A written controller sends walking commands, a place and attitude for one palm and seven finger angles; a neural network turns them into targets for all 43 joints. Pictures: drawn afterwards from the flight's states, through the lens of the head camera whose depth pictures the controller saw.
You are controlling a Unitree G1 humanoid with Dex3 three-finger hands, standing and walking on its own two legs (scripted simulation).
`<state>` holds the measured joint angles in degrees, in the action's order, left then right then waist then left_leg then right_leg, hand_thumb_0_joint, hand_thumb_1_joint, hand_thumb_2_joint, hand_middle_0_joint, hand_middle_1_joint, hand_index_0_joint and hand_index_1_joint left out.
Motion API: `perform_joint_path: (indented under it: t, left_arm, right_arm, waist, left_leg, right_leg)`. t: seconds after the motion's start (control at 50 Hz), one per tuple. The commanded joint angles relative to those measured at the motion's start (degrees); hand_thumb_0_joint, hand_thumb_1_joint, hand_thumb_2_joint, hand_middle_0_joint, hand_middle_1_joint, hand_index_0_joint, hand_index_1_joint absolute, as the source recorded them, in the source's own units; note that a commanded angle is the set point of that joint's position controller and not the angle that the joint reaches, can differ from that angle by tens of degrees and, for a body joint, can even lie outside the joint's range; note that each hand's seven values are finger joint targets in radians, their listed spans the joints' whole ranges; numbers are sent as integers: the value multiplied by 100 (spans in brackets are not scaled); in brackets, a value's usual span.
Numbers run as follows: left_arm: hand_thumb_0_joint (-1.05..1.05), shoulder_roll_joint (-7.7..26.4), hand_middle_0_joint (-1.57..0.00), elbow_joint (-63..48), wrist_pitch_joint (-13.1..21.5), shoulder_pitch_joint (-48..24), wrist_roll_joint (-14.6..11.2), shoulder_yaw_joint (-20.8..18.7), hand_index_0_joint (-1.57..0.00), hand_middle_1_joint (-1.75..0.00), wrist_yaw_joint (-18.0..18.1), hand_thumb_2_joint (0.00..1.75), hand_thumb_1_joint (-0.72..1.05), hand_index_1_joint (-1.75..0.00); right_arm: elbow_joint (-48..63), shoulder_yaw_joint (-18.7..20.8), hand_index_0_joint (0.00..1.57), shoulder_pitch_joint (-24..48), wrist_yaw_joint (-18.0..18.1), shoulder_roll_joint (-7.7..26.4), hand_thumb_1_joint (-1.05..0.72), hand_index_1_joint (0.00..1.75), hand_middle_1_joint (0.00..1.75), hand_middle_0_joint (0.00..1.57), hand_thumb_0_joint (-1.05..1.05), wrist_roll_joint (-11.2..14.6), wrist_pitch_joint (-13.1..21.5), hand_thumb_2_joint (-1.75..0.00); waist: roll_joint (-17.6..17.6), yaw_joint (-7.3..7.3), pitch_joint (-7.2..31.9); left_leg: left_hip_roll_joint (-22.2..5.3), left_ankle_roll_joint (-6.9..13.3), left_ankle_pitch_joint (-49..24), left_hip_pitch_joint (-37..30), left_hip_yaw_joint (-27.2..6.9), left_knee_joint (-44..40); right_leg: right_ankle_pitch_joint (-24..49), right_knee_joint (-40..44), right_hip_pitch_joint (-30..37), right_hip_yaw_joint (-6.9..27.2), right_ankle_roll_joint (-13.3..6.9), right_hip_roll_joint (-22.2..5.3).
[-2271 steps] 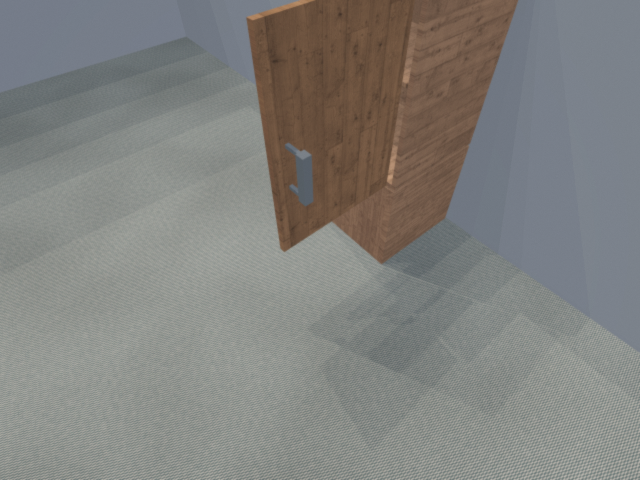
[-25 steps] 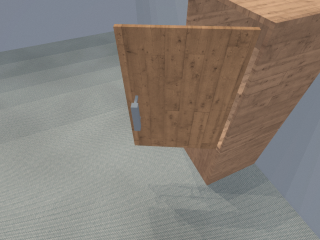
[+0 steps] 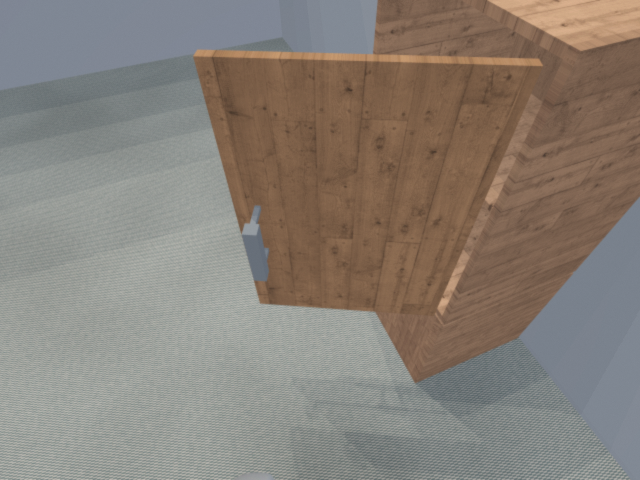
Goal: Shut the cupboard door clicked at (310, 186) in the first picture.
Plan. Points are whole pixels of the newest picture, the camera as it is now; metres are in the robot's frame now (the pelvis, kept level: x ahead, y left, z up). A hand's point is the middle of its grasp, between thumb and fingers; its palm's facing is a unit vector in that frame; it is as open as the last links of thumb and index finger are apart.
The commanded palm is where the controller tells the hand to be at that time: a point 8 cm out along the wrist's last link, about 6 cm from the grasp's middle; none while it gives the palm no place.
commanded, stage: come to a stop and stand still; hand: left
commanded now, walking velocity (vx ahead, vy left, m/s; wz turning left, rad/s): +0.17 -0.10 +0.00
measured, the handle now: (258, 244) +0.50 +0.15 -0.07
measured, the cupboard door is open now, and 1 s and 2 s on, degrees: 63 63 63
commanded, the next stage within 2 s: look again from close up in 1.10 s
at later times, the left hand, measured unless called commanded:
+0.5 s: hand out of the picture +0.07 +0.16 -0.17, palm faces +0.03 -0.97 -0.24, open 7.3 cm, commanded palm none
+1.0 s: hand out of the picture +0.02 +0.11 -0.17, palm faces +0.02 -0.99 -0.17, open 7.3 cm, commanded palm none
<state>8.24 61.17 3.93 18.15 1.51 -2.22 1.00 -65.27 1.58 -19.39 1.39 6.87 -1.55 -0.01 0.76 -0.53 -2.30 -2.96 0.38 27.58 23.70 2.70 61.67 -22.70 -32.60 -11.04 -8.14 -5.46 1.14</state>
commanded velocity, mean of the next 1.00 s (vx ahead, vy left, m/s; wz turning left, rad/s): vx -0.06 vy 0.00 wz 0.00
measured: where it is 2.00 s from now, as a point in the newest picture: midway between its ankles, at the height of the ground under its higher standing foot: outside the picture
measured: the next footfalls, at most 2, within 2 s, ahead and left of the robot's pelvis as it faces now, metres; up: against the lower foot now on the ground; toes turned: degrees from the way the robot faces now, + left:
left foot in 0.24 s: +0.16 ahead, +0.09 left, +0.00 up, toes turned +4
right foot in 0.56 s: +0.05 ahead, -0.17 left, +0.00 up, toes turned -3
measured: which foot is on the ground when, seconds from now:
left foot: up 0.00-0.22, down 0.24-0.56, up 0.58-0.74, down 0.76-1.00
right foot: down 0.00-0.26, up 0.28-0.54, down 0.56-1.00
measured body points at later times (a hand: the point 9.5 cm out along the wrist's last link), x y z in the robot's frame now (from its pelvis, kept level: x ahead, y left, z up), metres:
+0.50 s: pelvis +0.04 -0.02 +0.00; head +0.08 -0.03 +0.45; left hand +0.07 +0.21 -0.15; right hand +0.15 -0.24 -0.15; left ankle +0.12 +0.08 -0.73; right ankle +0.00 -0.15 -0.70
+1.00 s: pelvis +0.01 -0.06 +0.01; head +0.03 -0.05 +0.46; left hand +0.02 +0.16 -0.15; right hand +0.02 -0.28 -0.14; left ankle +0.04 +0.06 -0.73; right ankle +0.01 -0.17 -0.73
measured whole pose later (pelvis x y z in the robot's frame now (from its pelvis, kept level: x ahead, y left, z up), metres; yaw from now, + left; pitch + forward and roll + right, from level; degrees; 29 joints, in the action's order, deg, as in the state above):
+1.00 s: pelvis +0.01 -0.06 +0.01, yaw +0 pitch -1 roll +0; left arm 9.1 61.5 -0.2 15.7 1.1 -0.3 1.1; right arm -62.9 0.6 -15.3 1.7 8.0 -1.2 -0.8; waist -1.2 -0.7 -2.5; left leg -0.9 0.1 11.2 13.6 2.3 25.8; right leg -14.4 -26.3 -11.0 -3.3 -0.5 -0.9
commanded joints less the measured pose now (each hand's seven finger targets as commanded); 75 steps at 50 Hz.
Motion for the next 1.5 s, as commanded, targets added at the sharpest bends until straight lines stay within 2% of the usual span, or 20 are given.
perform_joint_path:
  t: [0.0, 0.12, 0.18, 0.22, 0.24, 0.3, 0.48, 0.5, 0.54, 0.56, 0.64, 0.7, 0.76, 0.9, 1.02, 1.16, 1.18, 1.2, 1.3, 1.48]
  left_arm:
    - [0, 405, -20, 114, -21, 882, 5, -22, -20, -30, 110, 90, 90, -30]
    - [0, 377, -20, 154, -53, 868, 7, 49, -20, -30, 143, 90, 90, -30]
    - [0, 488, -20, 152, -107, 766, -75, 41, -20, -30, 167, 90, 90, -30]
    - [0, 252, -20, 98, -188, 982, -165, 64, -20, -30, 227, 90, 90, -30]
    - [0, 111, -20, 4, -247, 1059, -160, 90, -20, -30, 264, 90, 90, -30]
    - [0, 247, -20, -144, -479, 589, -70, 23, -20, -30, 250, 90, 90, -30]
    - [0, 64, -20, -335, -513, 860, 18, -36, -20, -30, 133, 90, 90, -30]
    - [0, 223, -20, -351, -480, 879, 46, -58, -20, -30, 140, 90, 90, -30]
    - [0, 1048, -20, -695, -416, 291, 79, -124, -20, -30, 138, 90, 90, -30]
    - [0, 1115, -20, -855, -408, 4, 77, -130, -20, -30, 131, 90, 90, -30]
    - [0, 918, -20, -803, -334, -306, 46, -110, -20, -30, 120, 90, 90, -30]
    - [0, 875, -20, -664, -340, -63, -19, -66, -20, -30, 118, 90, 90, -30]
    - [0, 535, -20, -554, -373, 226, -70, -2, -20, -30, 112, 90, 90, -30]
    - [0, 592, -20, -154, -361, 98, -73, 79, -20, -30, 61, 90, 90, -30]
    - [0, 575, -20, -69, -326, 83, -78, 89, -20, -30, 49, 90, 90, -30]
    - [0, 467, -20, 98, -283, 261, -76, 123, -20, -30, 69, 90, 90, -30]
    - [0, 617, -20, 273, -164, 748, 1, 184, -20, -30, 297, 90, 90, -30]
    - [0, 919, -20, -53, -132, 272, -51, 158, -20, -30, 244, 90, 90, -30]
    - [0, 590, -20, -147, -162, 178, -53, 179, -20, -30, 151, 90, 90, -30]
    - [0, 548, -20, -106, -226, 278, -53, 183, -20, -30, 121, 90, 90, -30]
  right_arm:
    - [599, 100, 20, 395, -105, 139, -90, 30, 30, 20, 0, 1, 141, -90]
    - [620, -35, 20, 733, -55, 5, -90, 30, 30, 20, 0, 79, 172, -90]
    - [417, -47, 20, 86, 75, 255, -90, 30, 30, 20, 0, 97, 227, -90]
    - [440, 59, 20, -342, 181, 842, -90, 30, 30, 20, 0, 92, 247, -90]
    - [464, 79, 20, -428, 200, 949, -90, 30, 30, 20, 0, 145, 195, -90]
    - [757, 30, 20, 550, 242, 805, -90, 30, 30, 20, 0, 103, 125, -90]
    - [1202, 305, 20, 1056, 10, 1034, -90, 30, 30, 20, 0, -8, -99, -90]
    - [1222, 308, 20, 1050, -20, 894, -90, 30, 30, 20, 0, 16, -129, -90]
    - [1467, 256, 20, 1102, -91, 461, -90, 30, 30, 20, 0, 70, -230, -90]
    - [1469, 275, 20, 1179, -106, 513, -90, 30, 30, 20, 0, 43, -247, -90]
    - [1148, 204, 20, 699, -100, 476, -90, 30, 30, 20, 0, 74, -126, -90]
    - [920, 102, 20, 466, -73, 427, -90, 30, 30, 20, 0, 96, -7, -90]
    - [844, 90, 20, 507, 20, 817, -90, 30, 30, 20, 0, 47, 108, -90]
    - [569, -22, 20, 381, 29, 587, -90, 30, 30, 20, 0, 70, 57, -90]
    - [394, -42, 20, 85, 7, 525, -90, 30, 30, 20, 0, 51, 45, -90]
    - [261, -81, 20, -31, 34, 466, -90, 30, 30, 20, 0, 79, 107, -90]
    - [640, -46, 20, 699, -32, 812, -90, 30, 30, 20, 0, 123, 171, -90]
    - [791, -59, 20, 219, -71, 485, -90, 30, 30, 20, 0, 104, 70, -90]
    - [738, -97, 20, -166, -76, 576, -90, 30, 30, 20, 0, 52, 148, -90]
    - [716, -110, 20, -87, -34, 808, -90, 30, 30, 20, 0, 60, 224, -90]
  waist:
    - [-687, -5, -317]
    - [-462, -26, -94]
    - [-357, 249, 408]
    - [623, 334, 949]
    - [1228, 270, 967]
    - [925, 19, 43]
    - [404, -235, 603]
    - [48, -251, 447]
    - [-1858, -83, -134]
    - [-1282, -101, -160]
    - [-1506, 105, 148]
    - [-828, 65, 228]
    - [335, -170, 301]
    - [56, -68, -146]
    - [-279, 11, -171]
    - [-141, -16, -188]
    - [129, -254, -309]
    - [187, 242, 117]
    - [188, 185, -139]
    - [-77, 24, -285]
  left_leg:
    - [-94, -13, -533, 1174, 177, 124]
    - [104, -49, -1039, 164, 371, -2023]
    - [253, 56, -2777, -1286, 294, -3301]
    - [-1276, 962, -6836, -2792, -1064, -3033]
    - [-1952, 1569, -8064, -2607, -1605, -3432]
    - [-1813, 1530, -5692, -870, -1426, -4225]
    - [-949, 743, -1582, -210, -677, -3948]
    - [-627, 477, -1022, -10, -484, -3588]
    - [282, -93, -202, 303, 77, -2154]
    - [232, -90, -81, -111, -132, -1533]
    - [222, -99, -608, -210, -25, -1781]
    - [237, -108, -1708, -1138, -25, -3590]
    - [-696, 375, -3450, -1139, -872, -3898]
    - [-218, 83, -1249, -786, -572, -4247]
    - [-140, 16, -1286, -1042, -419, -4169]
    - [-216, 29, -1671, -1048, -444, -4237]
    - [-229, -136, -1751, -905, -244, -3024]
    - [-17, -119, -921, -1027, -254, -3038]
    - [-205, 102, -1115, -699, -604, -3781]
    - [-292, 225, -1126, -604, -742, -4333]
  right_leg:
    - [4025, 1487, 543, 1161, -656, -1405]
    - [5392, 1161, 701, 922, -448, -1251]
    - [5776, 275, 651, 718, 40, -916]
    - [2990, -782, -551, 499, 580, -484]
    - [-635, -1608, -706, 530, 683, -190]
    - [-1275, -2430, -660, 1000, 544, -379]
    - [301, -272, 153, 343, 612, -284]
    - [568, 479, 213, 592, 578, -419]
    - [-74, 1939, -950, 2744, -173, -2067]
    - [39, 2107, -1471, 2680, -505, -2252]
    - [2588, 1054, -535, 1431, -249, -1411]
    - [2415, 502, -419, 1206, 66, -1100]
    - [1062, 457, -170, 931, 468, -569]
    - [652, 1313, -66, 1099, 393, -717]
    - [178, 1572, -371, 1166, 356, -771]
    - [783, 1437, -174, 1062, 356, -725]
    - [2372, 1423, -383, 1454, 393, -1023]
    - [453, 1613, -572, 1672, 181, -1269]
    - [-18, 1005, -651, 1083, 221, -625]
    - [714, 764, -267, 980, 326, -567]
